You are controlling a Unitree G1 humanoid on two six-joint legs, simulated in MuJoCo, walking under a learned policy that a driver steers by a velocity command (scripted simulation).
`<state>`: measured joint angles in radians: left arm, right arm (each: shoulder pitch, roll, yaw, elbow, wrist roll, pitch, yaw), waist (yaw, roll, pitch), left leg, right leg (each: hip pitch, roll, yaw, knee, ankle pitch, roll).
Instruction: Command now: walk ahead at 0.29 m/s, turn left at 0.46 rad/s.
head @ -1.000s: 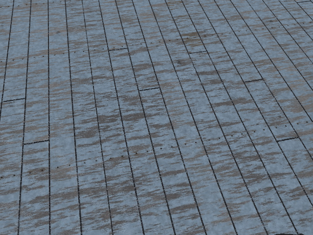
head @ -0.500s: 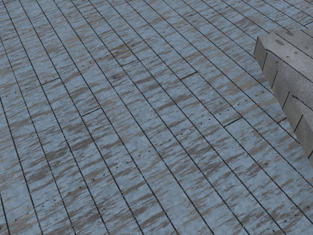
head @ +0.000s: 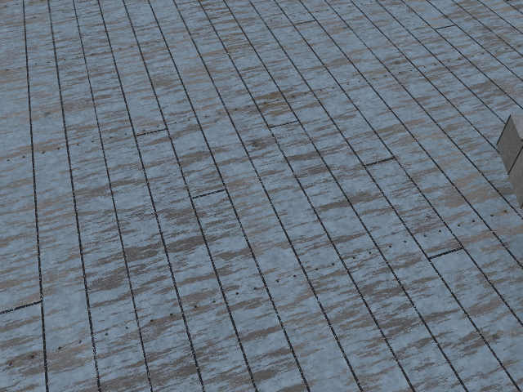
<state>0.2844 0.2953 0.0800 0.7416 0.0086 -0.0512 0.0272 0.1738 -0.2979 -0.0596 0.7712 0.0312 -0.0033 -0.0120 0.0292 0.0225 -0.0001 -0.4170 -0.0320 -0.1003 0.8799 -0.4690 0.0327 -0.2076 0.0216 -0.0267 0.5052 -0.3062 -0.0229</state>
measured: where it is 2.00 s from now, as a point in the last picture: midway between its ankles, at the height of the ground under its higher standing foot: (246, 222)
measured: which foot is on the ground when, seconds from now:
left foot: up 0.00-0.28, down 0.30-0.86, up 0.88-1.00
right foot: down 0.00-0.30, up 0.32-0.82, down 0.84-1.00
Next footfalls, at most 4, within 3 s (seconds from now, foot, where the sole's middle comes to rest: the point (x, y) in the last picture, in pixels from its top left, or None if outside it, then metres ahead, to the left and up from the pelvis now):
0.30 left None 0.21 0.20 -0.77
0.84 right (247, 366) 0.57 0.09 -0.77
1.26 left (178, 276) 0.84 0.31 -0.77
1.76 right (286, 231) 1.02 -0.01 -0.77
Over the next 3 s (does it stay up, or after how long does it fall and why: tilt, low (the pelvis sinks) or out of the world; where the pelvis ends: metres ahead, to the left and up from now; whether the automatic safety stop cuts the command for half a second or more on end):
stays up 1.59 0.06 0.01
